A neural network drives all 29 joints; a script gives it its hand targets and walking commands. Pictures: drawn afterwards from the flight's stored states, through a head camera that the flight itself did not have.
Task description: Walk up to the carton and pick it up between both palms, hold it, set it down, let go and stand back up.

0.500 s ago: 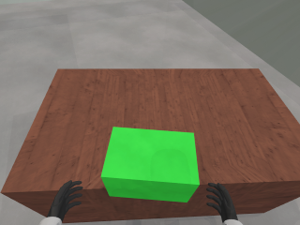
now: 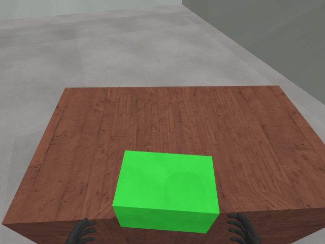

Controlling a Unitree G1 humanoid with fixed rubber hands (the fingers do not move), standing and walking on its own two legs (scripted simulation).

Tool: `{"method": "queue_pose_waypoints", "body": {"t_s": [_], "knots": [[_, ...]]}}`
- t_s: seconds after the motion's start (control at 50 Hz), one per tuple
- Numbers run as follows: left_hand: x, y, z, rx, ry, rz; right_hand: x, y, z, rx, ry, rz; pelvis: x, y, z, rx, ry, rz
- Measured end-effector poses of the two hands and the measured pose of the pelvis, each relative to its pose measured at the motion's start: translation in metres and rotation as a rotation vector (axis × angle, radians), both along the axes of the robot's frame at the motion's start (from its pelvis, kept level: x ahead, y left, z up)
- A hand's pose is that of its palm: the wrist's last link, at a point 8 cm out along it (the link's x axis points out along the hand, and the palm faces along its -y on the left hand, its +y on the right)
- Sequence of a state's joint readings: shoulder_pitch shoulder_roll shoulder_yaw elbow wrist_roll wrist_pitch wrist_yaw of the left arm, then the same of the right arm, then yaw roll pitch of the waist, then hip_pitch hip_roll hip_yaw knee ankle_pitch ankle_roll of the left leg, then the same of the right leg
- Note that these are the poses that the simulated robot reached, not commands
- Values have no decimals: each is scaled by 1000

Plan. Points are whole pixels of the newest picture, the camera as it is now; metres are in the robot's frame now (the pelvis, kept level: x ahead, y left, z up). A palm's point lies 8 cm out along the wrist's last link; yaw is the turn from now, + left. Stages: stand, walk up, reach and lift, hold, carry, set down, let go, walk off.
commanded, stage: set down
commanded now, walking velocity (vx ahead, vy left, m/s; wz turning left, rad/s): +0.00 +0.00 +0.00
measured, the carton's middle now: (165, 192) +0.30 +0.00 -0.12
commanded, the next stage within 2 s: let go in 0.08 s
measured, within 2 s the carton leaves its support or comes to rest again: neither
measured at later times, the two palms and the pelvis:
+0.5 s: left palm out of the picture +0.14 +0.22 -0.09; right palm out of the picture +0.13 -0.23 -0.08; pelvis -0.01 -0.01 +0.00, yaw -1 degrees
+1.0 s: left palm out of the picture +0.03 +0.25 -0.11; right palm out of the picture +0.04 -0.25 -0.12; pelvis -0.03 +0.00 -0.01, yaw +0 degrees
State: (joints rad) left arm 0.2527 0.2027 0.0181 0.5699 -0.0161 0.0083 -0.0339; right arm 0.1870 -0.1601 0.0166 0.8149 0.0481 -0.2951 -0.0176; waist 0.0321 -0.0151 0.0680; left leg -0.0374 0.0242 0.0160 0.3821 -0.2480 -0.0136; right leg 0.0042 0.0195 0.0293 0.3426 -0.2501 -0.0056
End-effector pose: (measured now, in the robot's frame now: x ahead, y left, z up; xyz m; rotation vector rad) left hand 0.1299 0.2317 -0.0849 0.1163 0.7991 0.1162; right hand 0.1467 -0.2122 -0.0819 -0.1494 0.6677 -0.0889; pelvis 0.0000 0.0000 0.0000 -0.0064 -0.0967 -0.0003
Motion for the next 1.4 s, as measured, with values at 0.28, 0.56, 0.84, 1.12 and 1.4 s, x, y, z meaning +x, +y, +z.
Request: {"method": "queue_pose_waypoints", "body": {"t_s": [0.28, 0.56, 0.84, 1.12, 1.4], "knots": [[10, -13, -3, 27, 54, -33, -16, -19, -6, -20, 61, -15, -14, -5, 1, 8, 14, -22], [5, -18, -2, 17, 68, -13, -14, -20, 0, -33, 42, 5, -15, -10, 1, 13, 11, -22], [-45, 9, -15, 93, 91, 4, -54, -39, -25, -84, 247, -59, -18, -4, -6, 3, 38, 3], [-131, 24, -33, 103, 255, 14, -142, -31, -44, -75, 420, -54, -53, 5, -6, 5, 21, 10], [-199, 30, -45, 100, 360, 30, -200, -23, -56, -57, 499, -79, -86, 12, -11, 9, 29, 11]]}}
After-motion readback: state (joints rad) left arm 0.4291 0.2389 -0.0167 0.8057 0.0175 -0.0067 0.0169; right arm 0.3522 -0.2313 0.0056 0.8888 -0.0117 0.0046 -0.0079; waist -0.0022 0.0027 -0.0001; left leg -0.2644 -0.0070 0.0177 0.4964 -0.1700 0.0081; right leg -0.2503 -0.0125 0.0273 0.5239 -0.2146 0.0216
